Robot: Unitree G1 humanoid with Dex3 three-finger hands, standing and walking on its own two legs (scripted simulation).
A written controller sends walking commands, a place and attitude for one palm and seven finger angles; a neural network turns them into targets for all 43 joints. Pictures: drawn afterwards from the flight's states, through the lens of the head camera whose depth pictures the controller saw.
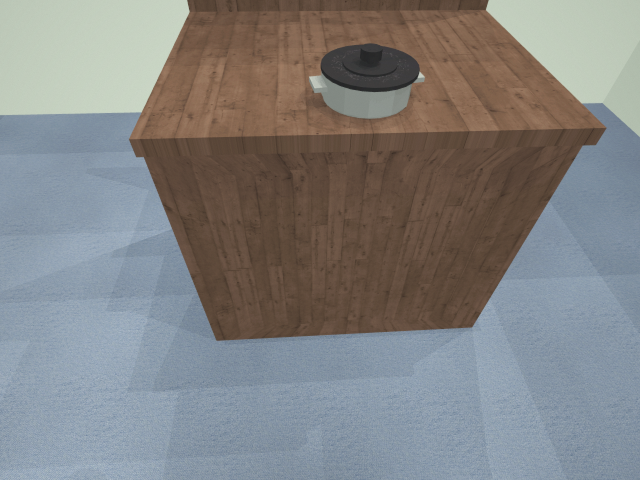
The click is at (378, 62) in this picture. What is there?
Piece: lid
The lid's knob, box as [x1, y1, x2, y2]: [360, 43, 382, 62]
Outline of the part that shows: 361,46 360,58 362,60 373,62 378,61 380,59 382,49 381,46 372,43 364,44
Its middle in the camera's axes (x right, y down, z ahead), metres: +0.10 -0.37 +0.77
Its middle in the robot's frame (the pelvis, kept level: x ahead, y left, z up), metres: +0.84 -0.06 +0.16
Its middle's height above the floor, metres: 0.93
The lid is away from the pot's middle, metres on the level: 0.00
